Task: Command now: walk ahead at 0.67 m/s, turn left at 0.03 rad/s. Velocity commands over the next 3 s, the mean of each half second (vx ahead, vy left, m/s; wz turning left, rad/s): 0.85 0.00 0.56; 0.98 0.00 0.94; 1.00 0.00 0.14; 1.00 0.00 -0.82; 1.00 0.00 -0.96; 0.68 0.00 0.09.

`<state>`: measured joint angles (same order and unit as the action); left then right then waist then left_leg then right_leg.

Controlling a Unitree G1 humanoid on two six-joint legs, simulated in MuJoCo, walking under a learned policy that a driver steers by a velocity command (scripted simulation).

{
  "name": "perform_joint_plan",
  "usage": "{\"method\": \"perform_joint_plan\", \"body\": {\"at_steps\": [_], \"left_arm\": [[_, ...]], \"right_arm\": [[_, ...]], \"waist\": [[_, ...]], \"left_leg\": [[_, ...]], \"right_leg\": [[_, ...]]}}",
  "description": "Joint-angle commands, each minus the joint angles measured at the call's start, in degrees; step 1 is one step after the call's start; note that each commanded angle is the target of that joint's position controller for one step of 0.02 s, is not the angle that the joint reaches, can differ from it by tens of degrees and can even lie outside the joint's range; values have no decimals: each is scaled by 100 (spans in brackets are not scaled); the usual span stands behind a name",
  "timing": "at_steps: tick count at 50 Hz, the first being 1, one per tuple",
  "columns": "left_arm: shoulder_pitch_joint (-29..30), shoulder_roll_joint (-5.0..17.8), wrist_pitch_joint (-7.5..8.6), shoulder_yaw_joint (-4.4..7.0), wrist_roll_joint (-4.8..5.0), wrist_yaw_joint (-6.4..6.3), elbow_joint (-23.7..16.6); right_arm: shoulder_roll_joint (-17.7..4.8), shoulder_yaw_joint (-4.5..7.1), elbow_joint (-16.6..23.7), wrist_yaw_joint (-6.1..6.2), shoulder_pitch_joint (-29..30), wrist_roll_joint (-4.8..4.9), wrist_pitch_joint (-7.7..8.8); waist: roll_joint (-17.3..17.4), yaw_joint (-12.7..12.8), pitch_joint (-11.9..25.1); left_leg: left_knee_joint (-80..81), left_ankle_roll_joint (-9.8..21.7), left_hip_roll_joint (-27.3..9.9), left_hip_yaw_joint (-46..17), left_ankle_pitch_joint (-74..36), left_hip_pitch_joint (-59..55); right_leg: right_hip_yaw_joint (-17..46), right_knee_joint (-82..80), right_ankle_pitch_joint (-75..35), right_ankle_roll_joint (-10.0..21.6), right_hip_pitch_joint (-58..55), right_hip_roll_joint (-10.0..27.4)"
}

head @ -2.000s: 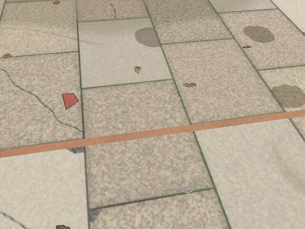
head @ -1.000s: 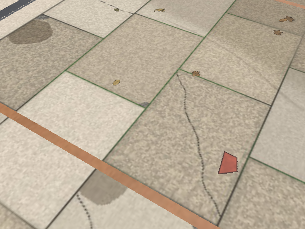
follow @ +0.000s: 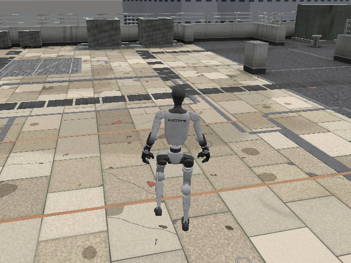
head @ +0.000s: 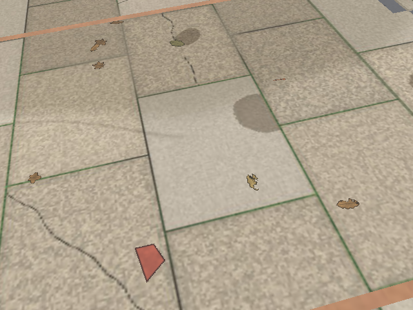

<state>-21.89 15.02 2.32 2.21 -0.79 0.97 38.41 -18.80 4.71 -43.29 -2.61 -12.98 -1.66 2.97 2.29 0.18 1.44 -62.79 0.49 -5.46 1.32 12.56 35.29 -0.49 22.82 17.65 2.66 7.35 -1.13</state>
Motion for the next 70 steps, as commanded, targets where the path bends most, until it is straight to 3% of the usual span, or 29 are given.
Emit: {"method": "perform_joint_plan", "body": {"at_steps": [1,3,10,13,15,16,17,18,19,21,24,28,34,37,38,39,40,41,43,46,55,57,59,60,61,62,63,65,70], "left_arm": [[37,939,166,249,-139,16,-153],[-251,835,220,219,-151,26,-15],[-382,730,381,156,-137,-129,511],[-434,964,336,161,-195,-227,745],[-291,1332,144,248,-321,-324,752],[-114,1461,106,279,-274,-324,660],[-145,1111,187,170,-177,-238,483],[123,538,341,28,-108,-74,53],[964,828,450,25,-147,-76,-180],[1044,736,584,-73,-132,-63,-259],[821,632,257,-139,-386,-37,-219],[2100,517,103,-253,-304,69,-772],[2625,615,191,-249,-138,67,-955],[599,1309,224,74,-44,-159,-447],[-702,1616,231,234,-98,-300,-151],[-1379,1940,256,327,-353,-389,3],[-572,2107,229,394,-366,-291,-109],[239,1382,192,305,-298,-248,-281],[444,836,178,173,-287,-200,-70],[-64,454,323,62,-132,-130,543],[-398,943,565,83,-133,-69,1038],[-581,1259,471,134,-103,-148,1153],[-371,1584,271,190,-126,-233,1112],[-136,1604,208,191,-112,-241,1034],[-455,980,206,87,-178,-160,959],[-1056,574,246,-19,147,-97,604],[-11,1039,308,73,158,-145,472],[100,719,294,8,142,-96,589],[256,338,-146,4,-15,157,808]], "right_arm": [[-258,-9,275,-183,372,-151,-231],[-265,2,374,-189,717,61,-268],[-93,-162,640,-338,1428,-60,-201],[-20,-250,746,-247,1248,22,-234],[-367,-120,421,-148,-204,98,-204],[-691,29,80,-83,-1411,54,-131],[-1257,264,-79,33,-1954,-32,-182],[-1653,387,-8,57,-1503,51,-256],[-1466,365,32,49,-1397,128,-243],[-1056,289,-133,173,-1331,89,-176],[-644,95,-34,233,-802,124,-7],[-770,106,8,209,-917,168,143],[-1065,229,-143,236,-1223,240,159],[-1525,318,-69,246,-742,131,183],[-1220,241,5,228,-447,66,255],[-71,-45,222,249,-571,120,293],[-128,-161,520,244,-1180,365,246],[-620,-104,279,277,-635,166,127],[-653,-72,284,112,-102,28,-12],[-121,-214,576,-92,325,-43,-229],[91,-507,1202,-318,1765,-39,-198],[-125,-455,991,-227,1517,-107,-138],[-549,-264,435,-95,-107,-113,-78],[-795,-107,17,10,-1320,-123,-80],[-1256,51,-95,150,-1320,-158,-132],[-1613,125,187,198,-1049,-175,-137],[-1315,144,130,239,-1133,-84,-123],[-769,34,-147,280,-665,-117,71],[-57,-185,-435,204,-582,90,463]], "waist": [[-833,80,-559],[-797,265,-857],[-592,303,-1273],[-855,90,-792],[-1192,-661,210],[-974,-1218,811],[-93,-1266,1181],[1357,-701,1159],[303,-943,918],[-600,-450,70],[-485,147,-448],[-245,-86,-1053],[60,-461,-462],[113,705,824],[-23,1338,1402],[-1688,1194,1909],[-2922,411,2446],[-1508,452,1370],[-411,357,360],[-662,164,-284],[-453,-46,-1152],[-710,-278,-806],[-984,-1118,187],[-910,-1678,673],[97,-1100,964],[1077,-529,2077],[-162,-945,1639],[-650,-310,-100],[-149,163,-782]], "left_leg": [[-72,-151,-26,27,-757,1051],[140,-146,281,-479,-920,1408],[1630,437,237,286,-1271,1330],[2107,949,801,1049,-490,218],[1997,1241,1309,1123,475,-1150],[2404,1417,1460,772,619,-2792],[2935,1771,629,-859,2039,-4543],[4291,2628,-727,-4497,3226,-5432],[4685,2503,-737,-5020,2499,-5462],[4912,2041,-544,-3908,1264,-4082],[5074,1901,155,-2733,599,-2545],[5614,1772,577,-2270,-195,-1356],[4991,1172,457,-2298,-3229,-2594],[2452,769,526,-2335,-4861,-2716],[862,700,767,-2107,-4006,-1914],[-1203,704,1351,-1517,1278,-395],[-2101,679,1351,-1104,1514,523],[-2047,703,804,-934,712,745],[-1581,596,389,-708,226,564],[-1423,568,16,-625,168,743],[1722,885,496,589,-1252,-230],[2044,1047,984,831,-914,-820],[2280,1263,1315,611,-282,-2602],[2923,1396,1221,266,-343,-4042],[2721,1390,56,-1192,645,-5299],[3577,2073,-1612,-4415,918,-6630],[4338,1801,-1359,-4136,966,-6032],[4757,1488,-1073,-2650,90,-3956],[5565,607,-318,-429,-1313,-2482]], "right_leg": [[809,-1810,228,577,-173,1039],[495,-1930,107,503,-258,1184],[-686,-2309,-1518,301,-1141,1454],[-1230,-1174,-6486,95,-1733,1501],[-1291,1094,-8725,84,-2001,1648],[-1249,2813,-8122,120,-1156,1577],[-1222,4824,-5213,-30,799,1046],[-489,6701,504,-329,3255,-413],[612,6955,195,-176,4063,-154],[661,5845,-183,-85,3727,454],[557,4969,156,-363,3117,749],[10,3042,-878,-670,2898,739],[-20,893,-2344,-410,1674,168],[85,866,-1156,-274,-817,-47],[484,1120,-205,-182,-2243,508],[2458,656,1846,-4,-3493,2203],[5501,-722,2752,467,-3420,2992],[4591,-888,3346,439,-2417,2517],[2716,-787,1332,323,-1122,2078],[1158,-1035,-149,91,-465,1714],[-1333,-1865,-4692,-31,-46,1398],[-1389,-1237,-7158,26,-820,1535],[-1321,956,-8098,176,-905,1716],[-1374,2718,-7316,176,-254,1542],[-1140,5003,-1401,121,1306,881],[-127,6927,1282,30,3166,132],[538,6858,468,166,3660,256],[475,5905,-146,174,3476,676],[445,4698,-838,51,2967,1001]]}}
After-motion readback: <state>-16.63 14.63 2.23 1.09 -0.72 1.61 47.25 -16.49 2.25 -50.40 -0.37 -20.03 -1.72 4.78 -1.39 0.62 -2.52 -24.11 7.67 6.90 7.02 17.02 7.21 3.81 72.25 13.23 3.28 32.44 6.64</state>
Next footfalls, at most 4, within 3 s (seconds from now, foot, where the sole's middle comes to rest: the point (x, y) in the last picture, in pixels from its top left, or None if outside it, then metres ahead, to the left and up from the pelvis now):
0.32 left None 0.38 0.12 -0.78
0.76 right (188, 218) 0.86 0.15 -0.78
1.22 left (77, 195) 0.99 0.60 -0.78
1.66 right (33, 136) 1.34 0.89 -0.78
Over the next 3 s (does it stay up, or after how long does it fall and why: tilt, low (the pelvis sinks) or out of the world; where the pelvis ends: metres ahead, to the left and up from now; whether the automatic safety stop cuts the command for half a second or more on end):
stays up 2.24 1.20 -0.04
